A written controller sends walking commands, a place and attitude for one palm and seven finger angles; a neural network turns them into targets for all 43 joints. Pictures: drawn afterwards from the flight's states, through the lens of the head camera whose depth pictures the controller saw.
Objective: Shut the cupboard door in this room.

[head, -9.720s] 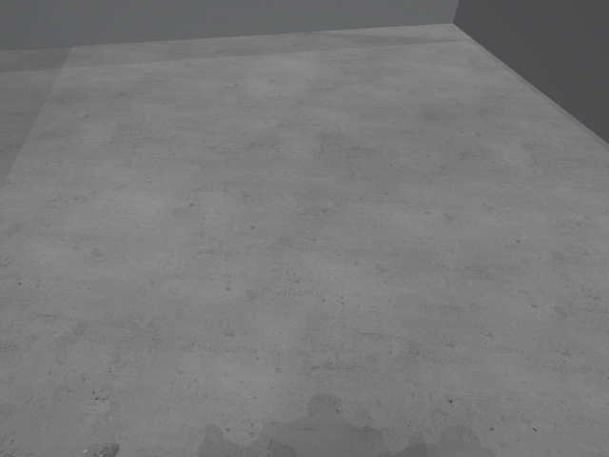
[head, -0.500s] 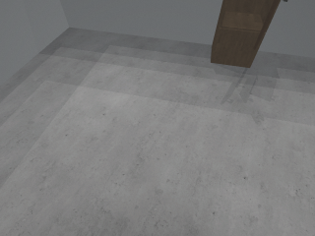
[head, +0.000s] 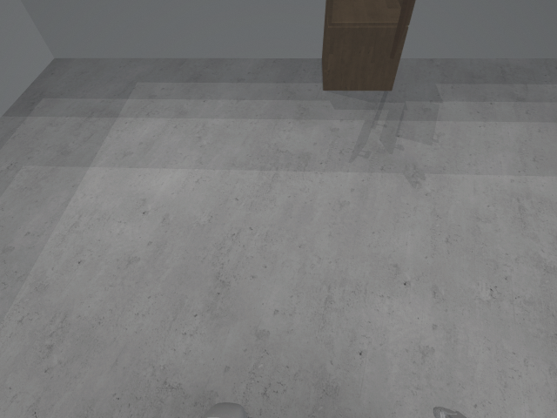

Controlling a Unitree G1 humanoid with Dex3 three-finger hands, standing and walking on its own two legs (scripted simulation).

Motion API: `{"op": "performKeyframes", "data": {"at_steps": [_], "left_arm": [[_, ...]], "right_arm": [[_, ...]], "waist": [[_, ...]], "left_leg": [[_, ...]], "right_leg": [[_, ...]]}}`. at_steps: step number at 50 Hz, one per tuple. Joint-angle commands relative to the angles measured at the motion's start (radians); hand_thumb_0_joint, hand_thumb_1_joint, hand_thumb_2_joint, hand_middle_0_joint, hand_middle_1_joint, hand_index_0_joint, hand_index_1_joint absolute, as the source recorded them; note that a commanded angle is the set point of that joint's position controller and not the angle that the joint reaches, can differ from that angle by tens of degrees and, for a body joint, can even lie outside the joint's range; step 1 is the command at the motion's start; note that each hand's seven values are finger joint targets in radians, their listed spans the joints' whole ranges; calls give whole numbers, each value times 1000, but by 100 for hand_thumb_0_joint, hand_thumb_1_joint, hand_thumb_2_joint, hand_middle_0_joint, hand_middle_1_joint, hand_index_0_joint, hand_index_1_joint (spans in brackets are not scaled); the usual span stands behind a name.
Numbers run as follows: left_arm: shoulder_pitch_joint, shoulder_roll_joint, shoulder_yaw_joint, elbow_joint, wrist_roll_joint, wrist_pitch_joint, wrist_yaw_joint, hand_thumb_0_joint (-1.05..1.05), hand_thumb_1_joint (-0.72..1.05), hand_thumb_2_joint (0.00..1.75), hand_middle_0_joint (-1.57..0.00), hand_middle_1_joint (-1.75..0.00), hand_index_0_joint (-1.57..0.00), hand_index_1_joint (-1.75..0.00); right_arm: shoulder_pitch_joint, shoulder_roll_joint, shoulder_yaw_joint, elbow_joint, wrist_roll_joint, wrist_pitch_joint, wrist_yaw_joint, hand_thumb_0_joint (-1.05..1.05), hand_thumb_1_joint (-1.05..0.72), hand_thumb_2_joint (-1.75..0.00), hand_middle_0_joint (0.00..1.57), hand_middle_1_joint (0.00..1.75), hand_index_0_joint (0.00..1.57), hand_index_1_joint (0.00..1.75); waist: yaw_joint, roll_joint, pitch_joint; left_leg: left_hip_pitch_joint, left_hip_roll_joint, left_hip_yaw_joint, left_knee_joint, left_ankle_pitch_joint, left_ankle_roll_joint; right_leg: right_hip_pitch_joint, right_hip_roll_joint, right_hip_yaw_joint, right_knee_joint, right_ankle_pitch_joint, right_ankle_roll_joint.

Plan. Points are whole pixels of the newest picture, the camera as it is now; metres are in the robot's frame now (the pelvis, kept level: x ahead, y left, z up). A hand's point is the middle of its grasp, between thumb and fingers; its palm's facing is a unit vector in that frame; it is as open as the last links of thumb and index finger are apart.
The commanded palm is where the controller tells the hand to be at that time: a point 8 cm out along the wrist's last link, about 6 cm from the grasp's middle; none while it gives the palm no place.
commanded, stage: turn or walk to find it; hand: left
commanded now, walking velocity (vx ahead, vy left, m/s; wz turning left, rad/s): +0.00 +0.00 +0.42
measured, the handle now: out of the picture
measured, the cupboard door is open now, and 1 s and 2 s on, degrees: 71 71 71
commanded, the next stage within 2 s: stand and wait in 1.20 s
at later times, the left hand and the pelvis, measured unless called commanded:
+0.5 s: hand out of the picture +0.06 +0.25 -0.17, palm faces +0.13 -0.95 -0.28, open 7.4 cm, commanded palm none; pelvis +0.02 +0.04 +0.00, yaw +7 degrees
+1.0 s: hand out of the picture -0.05 +0.28 -0.20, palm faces +0.38 -0.89 -0.25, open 7.4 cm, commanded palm none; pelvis +0.00 +0.07 -0.01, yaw +20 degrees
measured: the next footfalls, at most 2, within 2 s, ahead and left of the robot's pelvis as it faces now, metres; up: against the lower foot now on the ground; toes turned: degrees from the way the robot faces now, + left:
left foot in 0.14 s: +0.05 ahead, +0.15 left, +0.00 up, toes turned +2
right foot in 0.52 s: +0.04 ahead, -0.08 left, +0.00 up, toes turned +5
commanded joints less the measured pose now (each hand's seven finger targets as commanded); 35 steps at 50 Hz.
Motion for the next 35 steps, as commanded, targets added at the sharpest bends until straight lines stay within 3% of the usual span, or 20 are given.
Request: {"op": "performKeyframes", "data": {"at_steps": [1, 3, 5, 6, 7, 8, 9, 12, 16, 18, 21, 23, 24, 25, 26, 27, 28, 30, 31, 35], "left_arm": [[58, 196, 34, -26, 3, -26, 13, 0, 90, 90, -20, -30, -20, -30], [25, 224, 31, -10, -2, -34, 17, 0, 90, 90, -20, -30, -20, -30], [-11, 219, 22, 8, -17, -35, 18, 0, 90, 90, -20, -30, -20, -30], [-1, 195, 15, 11, -22, -31, 17, 0, 90, 90, -20, -30, -20, -30], [16, 160, 6, 17, -19, -23, 16, 0, 90, 90, -20, -30, -20, -30], [3, 146, -1, 25, -19, -19, 15, 0, 90, 90, -20, -30, -20, -30], [-10, 136, -8, 36, -20, -11, 18, 0, 90, 90, -20, -30, -20, -30], [-21, 142, -16, 51, -17, 2, 18, 0, 90, 90, -20, -30, -20, -30], [-47, 137, -7, 27, -21, 5, 21, 0, 90, 90, -20, -30, -20, -30], [-50, 125, -3, 13, -22, 1, 22, 0, 90, 90, -20, -30, -20, -30], [-40, 112, 1, -1, -24, -3, 23, 0, 90, 90, -20, -30, -20, -30], [-11, 120, 3, 0, -25, -9, 26, 0, 90, 90, -20, -30, -20, -30], [15, 136, 9, 7, -23, -13, 29, 0, 90, 90, -20, -30, -20, -30], [35, 181, 16, 10, -16, -19, 35, 0, 90, 90, -20, -30, -20, -30], [41, 242, 29, 6, -9, -19, 39, 0, 90, 90, -20, -30, -20, -30], [53, 250, 38, -3, -11, -20, 36, 0, 90, 90, -20, -30, -20, -30], [41, 228, 34, -10, -11, -17, 36, 0, 90, 90, -20, -30, -20, -30], [-31, 196, 24, -30, -8, -15, 38, 0, 90, 90, -20, -30, -20, -30], [-38, 194, 19, -39, -6, -16, 36, 0, 90, 90, -20, -30, -20, -30], [-4, 221, 25, -42, 4, -14, 33, 0, 90, 90, -20, -30, -20, -30]], "right_arm": [[25, -51, 6, -35, 7, -39, 5, 0, -90, -90, 20, 30, 20, 30], [62, -59, 11, -7, 11, -53, 2, 0, -90, -90, 20, 30, 20, 30], [120, -79, 17, 37, 13, -67, 0, 0, -90, -90, 20, 30, 20, 30], [119, -118, 14, 47, 10, -76, 1, 0, -90, -90, 20, 30, 20, 30], [108, -129, 18, 48, 5, -73, 2, 0, -90, -90, 20, 30, 20, 30], [97, -122, 24, 55, 6, -72, -1, 0, -90, -90, 20, 30, 20, 30], [87, -114, 26, 61, 8, -67, -1, 0, -90, -90, 20, 30, 20, 30], [115, -104, 25, 64, 7, -55, -7, 0, -90, -90, 20, 30, 20, 30], [182, -123, 5, 70, 1, -50, -13, 0, -90, -90, 20, 30, 20, 30], [207, -132, -8, 69, -1, -46, -13, 0, -90, -90, 20, 30, 20, 30], [211, -137, -23, 58, -1, -39, -10, 0, -90, -90, 20, 30, 20, 30], [200, -127, -26, 48, 5, -36, -6, 0, -90, -90, 20, 30, 20, 30], [183, -116, -26, 40, 10, -35, -2, 0, -90, -90, 20, 30, 20, 30], [179, -78, -21, 26, 16, -37, 4, 0, -90, -90, 20, 30, 20, 30], [165, -36, -12, -3, 16, -38, 12, 0, -90, -90, 20, 30, 20, 30], [123, -47, -21, -17, 3, -23, 9, 0, -90, -90, 20, 30, 20, 30], [101, -61, -28, -14, -1, -11, 9, 0, -90, -90, 20, 30, 20, 30], [124, -40, -25, 4, 3, -1, 18, 0, -90, -90, 20, 30, 20, 30], [128, -33, -23, 4, 4, 1, 24, 0, -90, -90, 20, 30, 20, 30], [66, -27, -15, -26, 8, 4, 34, 0, -90, -90, 20, 30, 20, 30]], "waist": [[2, -145, -92], [-14, -144, -109], [-41, -104, -104], [-33, -5, -86], [-15, 61, -71], [-15, 101, -54], [-11, 187, -20], [-15, 177, 13], [-37, 148, -50], [-48, 127, -102], [-48, 98, -142], [-32, 82, -151], [-19, 47, -156], [-15, -67, -161], [-10, -238, -126], [13, -309, -89], [8, -268, -41], [-42, -153, -6], [-47, -161, -7], [-25, -210, -7]], "left_leg": [[29, 5, 13, -226, -35, 24], [146, -5, 18, -420, 10, 40], [312, 3, 5, -624, 205, 51], [358, 68, -72, -636, 304, 76], [317, 133, -140, -623, 336, 112], [263, 159, -186, -646, 346, 138], [203, 169, -221, -704, 323, 152], [205, 165, -254, -727, 398, 176], [329, 195, -312, -665, 673, 247], [402, 189, -314, -618, 787, 262], [398, 158, -299, -587, 784, 245], [333, 118, -276, -552, 709, 204], [240, 90, -252, -524, 599, 166], [83, 30, -175, -455, 400, 115], [-52, -78, -49, -347, 114, 64], [-94, -83, -15, -164, -185, 49], [-104, -54, -37, -11, -204, 49], [-112, -24, -18, 126, -132, 38], [-103, -24, 3, 128, -112, 30], [-48, -14, 58, 5, -93, 16]], "right_leg": [[169, -261, 250, -141, 237, -113], [165, -244, 205, -117, 287, -100], [87, -202, 131, -67, 213, -29], [15, -160, 93, -38, 123, 11], [1, -129, 54, -29, 31, 43], [32, -117, 1, -9, 12, 69], [59, -113, -46, 33, -30, 91], [20, -116, -72, 114, -116, 101], [-97, -109, -57, 258, -260, 103], [-128, -97, -57, 259, -273, 106], [-85, -83, -67, 183, -220, 110], [27, -88, -77, 29, -92, 111], [140, -114, -66, -60, 27, 105], [275, -235, 30, -87, 123, 73], [311, -409, 166, -101, 233, -8], [248, -508, 220, -120, 353, -100], [162, -500, 195, -125, 373, -127], [131, -433, 64, -78, 450, -116], [125, -403, 9, -64, 468, -92], [110, -390, -44, -58, 460, -75]]}}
